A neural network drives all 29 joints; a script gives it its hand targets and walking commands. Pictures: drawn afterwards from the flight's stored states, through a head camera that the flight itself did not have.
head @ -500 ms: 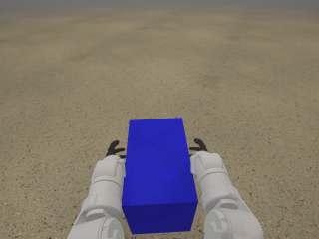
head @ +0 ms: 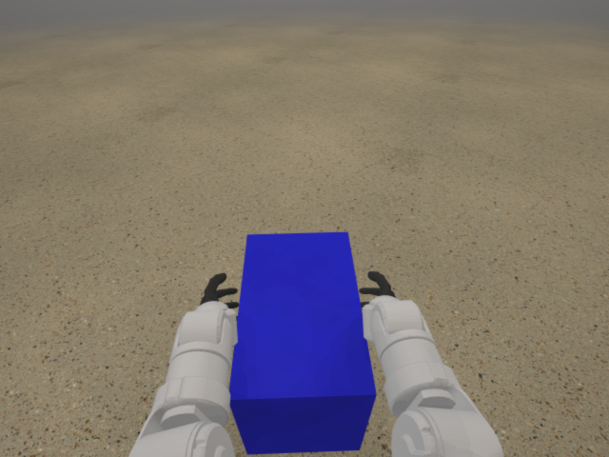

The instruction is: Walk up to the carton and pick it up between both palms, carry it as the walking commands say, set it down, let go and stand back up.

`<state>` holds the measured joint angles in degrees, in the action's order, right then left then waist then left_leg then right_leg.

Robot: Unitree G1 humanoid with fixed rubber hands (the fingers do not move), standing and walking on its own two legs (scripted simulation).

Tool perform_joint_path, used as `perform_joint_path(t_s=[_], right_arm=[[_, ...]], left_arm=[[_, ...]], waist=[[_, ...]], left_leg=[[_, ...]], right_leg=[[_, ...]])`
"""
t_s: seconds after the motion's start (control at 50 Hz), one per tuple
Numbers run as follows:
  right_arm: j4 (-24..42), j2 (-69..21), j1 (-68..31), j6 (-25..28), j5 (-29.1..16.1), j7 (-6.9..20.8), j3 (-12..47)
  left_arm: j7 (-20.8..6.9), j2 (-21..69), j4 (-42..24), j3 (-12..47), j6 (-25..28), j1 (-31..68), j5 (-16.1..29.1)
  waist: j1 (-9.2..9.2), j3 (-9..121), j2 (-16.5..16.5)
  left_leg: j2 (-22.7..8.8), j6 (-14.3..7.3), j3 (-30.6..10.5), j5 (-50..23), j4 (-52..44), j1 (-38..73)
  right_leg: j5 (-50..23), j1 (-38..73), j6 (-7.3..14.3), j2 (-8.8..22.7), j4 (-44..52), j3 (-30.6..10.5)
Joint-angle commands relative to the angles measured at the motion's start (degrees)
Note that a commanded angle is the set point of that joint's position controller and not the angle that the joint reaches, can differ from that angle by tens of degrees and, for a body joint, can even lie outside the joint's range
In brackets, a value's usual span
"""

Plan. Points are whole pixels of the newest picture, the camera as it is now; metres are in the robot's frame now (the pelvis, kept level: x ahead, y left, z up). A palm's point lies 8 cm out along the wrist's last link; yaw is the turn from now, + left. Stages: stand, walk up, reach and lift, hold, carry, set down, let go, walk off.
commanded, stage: reach and lift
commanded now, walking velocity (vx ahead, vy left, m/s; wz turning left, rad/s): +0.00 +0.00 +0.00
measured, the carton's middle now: (300, 336) +0.34 +0.00 -0.03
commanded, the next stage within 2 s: hold in 0.26 s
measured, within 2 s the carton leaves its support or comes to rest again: neither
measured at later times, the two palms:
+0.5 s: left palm (210, 328) +0.29 +0.13 +0.06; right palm (389, 324) +0.29 -0.12 +0.05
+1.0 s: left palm (206, 296) +0.32 +0.13 +0.09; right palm (383, 286) +0.32 -0.12 +0.10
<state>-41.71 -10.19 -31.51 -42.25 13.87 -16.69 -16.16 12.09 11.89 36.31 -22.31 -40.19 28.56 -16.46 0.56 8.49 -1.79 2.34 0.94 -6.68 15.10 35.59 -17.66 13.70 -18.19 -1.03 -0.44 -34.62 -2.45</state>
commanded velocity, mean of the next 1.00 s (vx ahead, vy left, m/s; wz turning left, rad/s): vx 0.00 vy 0.00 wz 0.19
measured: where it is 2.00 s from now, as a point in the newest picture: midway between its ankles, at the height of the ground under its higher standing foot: outside the picture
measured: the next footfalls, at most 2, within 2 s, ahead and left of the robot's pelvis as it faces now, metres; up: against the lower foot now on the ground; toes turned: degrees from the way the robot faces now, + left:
right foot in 1.74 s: -0.02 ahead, -0.11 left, +0.00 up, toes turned +6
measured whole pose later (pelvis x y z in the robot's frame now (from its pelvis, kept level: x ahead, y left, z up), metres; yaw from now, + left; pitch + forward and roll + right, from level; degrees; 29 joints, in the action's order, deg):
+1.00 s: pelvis -0.01 +0.01 +0.00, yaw +0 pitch -2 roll +0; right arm -29.2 -8.6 -36.1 -53.6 13.9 -14.7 -12.7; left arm 13.6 11.2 24.2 -17.6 -51.3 32.8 -12.9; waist 0.6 6.0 -0.4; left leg 2.3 1.0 -5.2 14.6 36.6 -20.6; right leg 12.7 -20.6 -1.9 0.2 -34.6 -3.0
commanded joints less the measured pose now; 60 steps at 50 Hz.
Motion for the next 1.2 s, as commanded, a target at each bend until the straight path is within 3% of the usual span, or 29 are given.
perform_joint_path(t_s=[0.0, 0.08, 0.12, 0.16, 0.24, 0.26, 0.3, 0.42, 0.44, 0.46, 0.52, 0.56, 0.58, 0.64, 0.68, 0.7, 0.72, 0.8, 0.86, 0.92, 0.96, 0.98, 1.0, 1.02, 1.06, 1.08, 1.12, 1.16, 1.18], right_arm=[[5.1, -67.4, -38.5, 4.6, -13.6, 29.7, 19.3], [7.3, -67.6, -39.7, 5.3, -13.0, 29.0, 20.1], [10.3, -65.8, -45.6, 6.0, -15.4, 29.7, 21.0], [4.0, -70.6, -39.5, 5.2, -15.7, 29.9, 21.1], [8.1, -66.7, -42.6, 5.6, -15.2, 30.2, 20.6], [5.2, -68.5, -40.3, 5.3, -14.8, 30.2, 21.3], [6.9, -66.0, -40.7, 5.6, -15.2, 30.6, 20.3], [5.6, -66.7, -40.6, 5.1, -14.1, 30.2, 19.6], [8.3, -68.2, -44.1, 5.5, -15.3, 30.5, 21.4], [6.4, -66.3, -42.6, 5.6, -14.3, 30.1, 19.1], [3.6, -66.9, -41.1, 5.6, -13.5, 30.4, 18.1], [8.1, -67.5, -46.8, 7.6, -14.7, 30.6, 19.5], [8.3, -67.0, -43.5, 7.1, -15.6, 30.7, 20.0], [4.3, -66.3, -40.3, 5.3, -14.0, 30.6, 19.8], [6.2, -66.4, -40.8, 6.0, -14.2, 30.4, 19.5], [13.7, -65.5, -45.9, 6.6, -14.5, 28.4, 25.1], [13.5, -65.5, -45.0, 5.7, -14.5, 27.7, 25.1], [17.9, -65.7, -44.6, 2.1, -19.3, 25.3, 27.8], [26.5, -65.1, -55.6, -1.9, -23.0, 22.3, 30.6], [29.9, -64.2, -63.7, -5.9, -25.8, 19.6, 33.2], [26.6, -62.3, -65.4, -8.2, -25.9, 17.7, 29.0], [28.1, -61.9, -55.8, -9.4, -26.2, 16.4, 30.2], [25.3, -60.8, -60.8, -11.3, -25.2, 14.5, 28.3], [27.1, -60.6, -60.2, -12.3, -25.9, 13.8, 27.9], [24.7, -57.5, -63.9, -14.1, -24.1, 10.6, 23.7], [23.8, -55.3, -64.2, -15.2, -23.9, 9.7, 21.9], [24.2, -55.8, -59.4, -17.0, -23.5, 8.4, 22.1], [24.2, -54.1, -60.5, -18.4, -21.5, 6.8, 20.5], [24.8, -54.7, -62.7, -19.3, -22.4, 6.3, 20.9]], left_arm=[[-24.7, 62.9, -4.7, 27.7, 2.3, 42.0, 15.8], [-25.0, 64.3, -0.7, 27.2, 1.9, 40.6, 16.1], [-25.6, 65.3, 1.1, 26.6, 1.8, 39.3, 15.4], [-25.5, 64.1, -5.0, 30.6, 2.7, 45.8, 17.6], [-25.5, 64.6, 1.2, 26.9, 1.8, 39.5, 15.1], [-25.3, 64.3, -3.2, 29.4, 2.9, 44.3, 17.0], [-25.9, 66.3, -1.0, 29.8, 2.0, 41.0, 17.1], [-26.4, 65.6, 1.2, 27.7, 1.7, 40.9, 15.7], [-26.8, 65.1, -0.2, 28.1, 1.8, 40.6, 15.4], [-27.0, 65.5, 4.4, 25.6, 1.8, 40.3, 15.0], [-26.7, 64.9, 1.5, 26.6, 2.4, 43.4, 15.8], [-26.8, 65.8, -0.8, 28.0, 3.9, 47.2, 17.4], [-26.7, 68.2, -0.9, 29.8, 3.5, 45.0, 17.9], [-26.6, 64.8, 3.5, 26.6, 2.1, 39.5, 15.7], [-26.9, 65.2, 2.9, 26.6, 2.4, 39.2, 15.0], [-25.3, 66.0, -2.2, 32.9, 2.8, 44.8, 18.7], [-24.6, 64.5, -4.2, 32.8, 2.2, 45.8, 19.4], [-22.0, 62.9, -10.7, 34.6, -1.4, 43.7, 21.4], [-19.5, 62.4, -18.6, 38.0, -5.3, 56.0, 25.6], [-16.4, 60.3, -22.0, 38.8, -8.5, 63.1, 27.3], [-13.9, 58.0, -23.5, 38.8, -10.5, 68.9, 27.9], [-12.3, 57.4, -24.5, 37.8, -12.0, 61.1, 27.4], [-10.9, 55.9, -21.5, 36.7, -13.8, 67.5, 27.6], [-9.6, 56.0, -24.6, 36.3, -14.3, 67.3, 27.9], [-6.8, 53.0, -22.9, 34.7, -16.3, 72.9, 28.4], [-5.2, 53.3, -22.5, 35.2, -17.6, 73.1, 28.1], [-3.6, 53.3, -22.9, 34.3, -19.7, 69.1, 28.0], [-2.6, 51.9, -21.4, 32.9, -21.5, 71.7, 28.1], [-2.0, 51.1, -20.1, 31.5, -22.2, 71.7, 28.4]], waist=[[-1.34, 20.6, 0.4], [-0.82, 19.0, 4.9], [-1.46, 19.5, 1.3], [-1.27, 22.3, 2.7], [-0.33, 18.2, 0.9], [-0.38, 23.8, 4.3], [0.75, 19.2, 0.0], [-0.09, 17.2, 3.1], [-1.75, 18.5, 3.6], [-0.17, 15.9, 3.8], [0.66, 14.5, 1.6], [0.13, 22.0, 4.0], [0.69, 23.5, -1.4], [0.03, 14.9, 4.4], [-0.21, 13.6, 2.7], [-1.43, 12.8, 5.7], [-1.48, 13.9, 8.3], [-1.23, 14.1, 4.6], [-0.96, 13.9, 6.2], [-0.95, 16.7, 14.2], [-0.76, 20.8, 7.7], [-0.79, 20.6, 6.5], [-0.32, 19.4, 10.0], [-0.06, 20.8, 8.7], [0.23, 22.9, 5.7], [0.17, 21.4, -7.2], [0.18, 23.3, -14.8], [-0.29, 25.1, -13.2], [-0.27, 23.7, -8.8]], left_leg=[[2.5, 0.6, 3.0, -5.1, -10.1, 7.2], [2.0, 0.1, 2.6, -4.4, -9.9, 7.9], [2.5, 0.0, 2.8, -1.2, -10.2, 6.0], [2.2, 0.2, 2.7, -4.8, -9.6, 7.1], [2.1, 0.2, 3.1, -1.5, -10.5, 5.6], [2.4, 0.2, 2.5, -1.6, -10.4, 7.6], [1.5, 0.3, 2.0, -1.2, -11.0, 6.5], [2.0, 0.0, 2.4, 1.3, -11.0, 5.9], [2.6, -0.1, 2.8, 0.5, -9.9, 6.6], [2.7, -0.2, 2.4, 3.6, -10.2, 4.4], [1.0, -0.3, 2.1, 7.0, -11.8, 3.1], [1.8, 0.0, 2.3, 5.7, -10.6, 5.7], [1.5, -0.1, 1.7, 2.1, -11.3, 3.6], [1.7, -0.5, 2.1, 4.1, -11.2, 5.1], [1.6, -0.3, 2.1, 5.1, -11.9, 3.9], [-6.6, 0.2, 0.7, 5.3, -5.6, -1.8], [-5.1, 0.4, 2.0, 4.7, -2.0, -1.2], [-6.4, -1.1, -0.7, 6.7, -4.4, -0.5], [-5.1, -2.0, -0.2, 6.7, -3.4, -6.1], [-2.5, -0.5, 3.7, 3.0, 1.7, -9.0], [-2.6, -0.7, 4.3, 2.2, 0.9, -4.6], [-2.3, -0.6, 3.9, 1.9, -0.5, -4.8], [-3.9, -1.4, 1.8, -0.2, 1.2, -7.2], [-3.9, -1.3, 1.6, 0.2, 0.7, -7.0], [-5.2, -2.3, -0.5, -10.0, -1.5, -3.7], [-10.2, -3.1, -8.6, -19.5, -5.5, -3.2], [-13.0, -6.9, -14.7, -34.7, -2.9, 4.0], [-11.8, -6.3, -12.3, -39.9, -0.2, 3.0], [-11.0, -5.8, -12.6, -37.7, -0.3, 2.1]], right_leg=[[-5.7, 13.6, 0.2, -4.0, 7.4, -0.2], [-3.4, 12.9, 0.1, -3.9, 8.4, -0.5], [-1.1, 12.7, 0.5, -3.5, 7.9, -0.7], [-5.0, 14.3, 0.3, -3.9, 7.8, -0.5], [-2.8, 11.9, 0.4, -3.8, 7.4, 0.0], [-1.4, 13.1, 0.3, -4.1, 8.1, 0.1], [-2.9, 12.0, 0.8, -3.7, 7.7, -0.2], [2.2, 10.0, 0.9, -3.2, 8.7, 0.1], [2.4, 10.7, 0.8, -2.9, 9.1, -0.5], [5.8, 10.5, 1.0, -2.8, 9.6, -0.8], [5.7, 9.1, 0.7, -3.5, 7.9, 0.3], [5.3, 11.4, 1.0, -3.4, 7.9, 0.2], [-0.9, 14.0, 0.9, -4.1, 6.1, 0.8], [5.1, 10.0, 0.9, -2.5, 9.4, -1.2], [5.1, 10.6, 0.8, -3.1, 8.8, -0.4], [0.5, 2.0, 0.6, 7.5, 6.8, -3.9], [0.7, 1.7, 1.6, 9.4, 9.0, -7.3], [8.4, -2.8, 1.1, 8.8, 8.0, -5.9], [11.6, -0.1, 1.0, 8.1, 8.3, -5.9], [2.3, 4.7, 3.3, 12.6, 8.1, -9.6], [2.5, 3.4, 3.0, 11.8, 6.2, -7.0], [3.9, 3.0, 3.1, 11.5, 5.1, -5.4], [3.6, 2.5, 2.8, 10.8, 5.6, -6.6], [6.3, 1.8, 2.9, 10.5, 5.2, -5.8], [-5.1, 2.9, 2.3, 9.1, -0.3, -2.4], [-2.9, -0.4, 0.4, 5.7, -7.2, 1.6], [6.8, -7.8, -1.1, 3.4, -8.2, 3.9], [8.4, -3.0, -1.2, 1.9, -2.3, 5.0], [6.3, 0.2, -0.9, 1.8, -0.5, 4.8]])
